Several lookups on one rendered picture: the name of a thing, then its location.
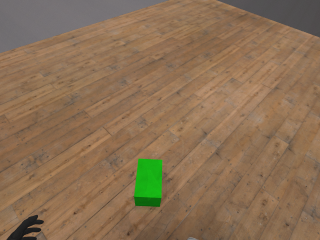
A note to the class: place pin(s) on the carton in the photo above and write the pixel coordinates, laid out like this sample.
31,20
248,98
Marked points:
148,185

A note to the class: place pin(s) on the left robot hand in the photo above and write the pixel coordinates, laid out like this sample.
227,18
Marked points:
24,230

